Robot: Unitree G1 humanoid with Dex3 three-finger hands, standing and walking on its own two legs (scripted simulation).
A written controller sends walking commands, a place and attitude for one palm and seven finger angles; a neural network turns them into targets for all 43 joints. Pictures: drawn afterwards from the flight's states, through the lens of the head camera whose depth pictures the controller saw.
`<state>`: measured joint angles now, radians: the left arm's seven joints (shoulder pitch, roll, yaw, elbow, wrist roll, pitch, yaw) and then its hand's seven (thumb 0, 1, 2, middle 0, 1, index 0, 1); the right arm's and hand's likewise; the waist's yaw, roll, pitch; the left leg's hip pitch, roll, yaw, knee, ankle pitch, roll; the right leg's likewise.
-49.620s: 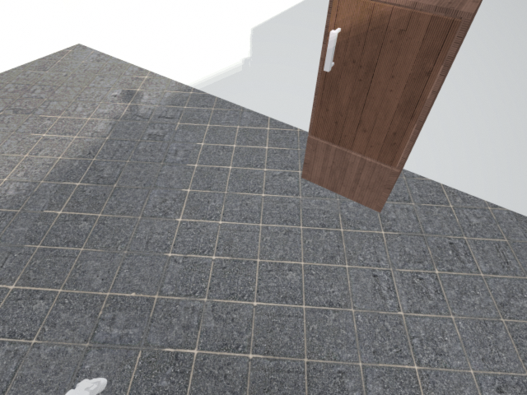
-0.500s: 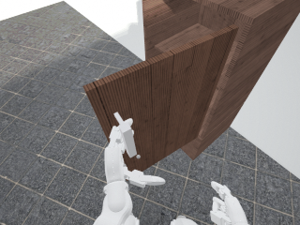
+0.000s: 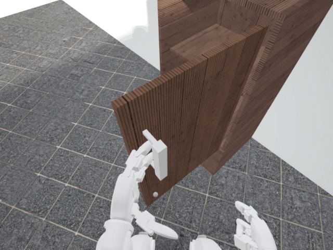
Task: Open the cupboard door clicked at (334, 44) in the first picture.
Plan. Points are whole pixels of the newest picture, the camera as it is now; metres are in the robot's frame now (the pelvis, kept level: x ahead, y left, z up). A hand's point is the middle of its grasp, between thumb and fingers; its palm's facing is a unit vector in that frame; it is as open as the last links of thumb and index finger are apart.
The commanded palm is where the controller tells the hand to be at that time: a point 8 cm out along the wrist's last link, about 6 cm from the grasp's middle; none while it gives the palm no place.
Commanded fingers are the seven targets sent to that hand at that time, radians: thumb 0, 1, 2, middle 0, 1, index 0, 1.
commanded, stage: slide the hand sideways off the handle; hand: left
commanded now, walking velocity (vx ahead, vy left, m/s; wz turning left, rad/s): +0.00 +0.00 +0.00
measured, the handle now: (154, 155) +0.32 +0.05 +0.06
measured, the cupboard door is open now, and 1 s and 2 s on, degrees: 87 85 85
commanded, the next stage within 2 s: draw the hand back to the body in 0.64 s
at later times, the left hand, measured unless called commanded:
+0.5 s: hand (121, 213) +0.19 +0.10 +0.06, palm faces +0.01 -1.00 +0.00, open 16.2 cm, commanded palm +0.16 +0.15 +0.06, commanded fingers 0.00 -0.50 0.30 -0.15 -0.30 -0.15 -0.30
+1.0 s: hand (99, 215) +0.18 +0.13 +0.10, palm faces -0.03 -1.00 -0.06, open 16.3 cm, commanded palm +0.15 +0.19 +0.10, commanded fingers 0.00 -0.50 0.30 -0.15 -0.30 -0.15 -0.30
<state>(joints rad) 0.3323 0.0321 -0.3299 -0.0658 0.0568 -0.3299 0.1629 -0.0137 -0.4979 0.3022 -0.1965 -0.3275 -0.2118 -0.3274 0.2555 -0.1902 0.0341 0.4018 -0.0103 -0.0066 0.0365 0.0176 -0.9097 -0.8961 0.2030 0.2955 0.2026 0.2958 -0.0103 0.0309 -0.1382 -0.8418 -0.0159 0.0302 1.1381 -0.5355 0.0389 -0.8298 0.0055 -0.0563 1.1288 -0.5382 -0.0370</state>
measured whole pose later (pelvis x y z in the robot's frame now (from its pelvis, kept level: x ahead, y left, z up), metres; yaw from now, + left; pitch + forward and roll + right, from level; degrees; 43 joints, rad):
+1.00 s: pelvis +0.00 -0.01 +0.00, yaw +1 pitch +12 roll -2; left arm 0.63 0.20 -0.03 -0.38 -0.18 -0.29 -0.10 -0.01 -0.50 0.30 -0.15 -0.30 -0.16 -0.30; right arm 0.28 -0.21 0.02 0.37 0.04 -0.03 -0.05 0.02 -0.91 -0.90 0.20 0.30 0.20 0.30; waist 0.01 0.06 -0.16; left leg -0.80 0.00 -0.01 1.13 -0.53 0.03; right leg -0.77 0.02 -0.09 1.09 -0.53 -0.05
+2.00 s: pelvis +0.03 +0.01 +0.09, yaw +0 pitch -3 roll -1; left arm 0.48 0.37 0.35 -0.46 -0.07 -0.04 0.13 0.01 0.70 0.82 -0.20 -0.31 -0.21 -0.30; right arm 0.21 -0.24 0.04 0.59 0.02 -0.09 -0.08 0.02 -0.91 -0.90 0.20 0.30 0.20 0.30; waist 0.07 0.06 -0.01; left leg -0.14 -0.02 0.03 0.49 -0.30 0.04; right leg -0.11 0.02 -0.04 0.45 -0.28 -0.02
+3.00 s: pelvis -0.03 +0.02 +0.08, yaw -2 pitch -1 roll +0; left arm 0.57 0.42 0.42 -0.50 -0.04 -0.15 0.14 0.01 0.89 0.90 -0.21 -0.31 -0.22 -0.30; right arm 0.18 -0.23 -0.01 0.55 0.02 0.01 -0.09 0.02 -0.91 -0.90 0.20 0.30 0.20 0.30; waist 0.01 0.01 0.03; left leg -0.30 -0.03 0.07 0.52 -0.21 0.06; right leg -0.30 0.01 -0.01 0.51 -0.19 0.00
